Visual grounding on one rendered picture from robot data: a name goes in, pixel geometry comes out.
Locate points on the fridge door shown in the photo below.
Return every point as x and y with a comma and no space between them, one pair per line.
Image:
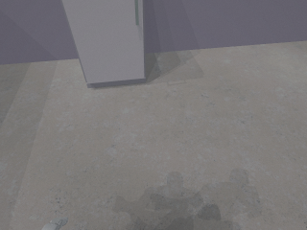
109,43

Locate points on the robot left hand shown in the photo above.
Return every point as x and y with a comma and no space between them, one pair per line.
55,223

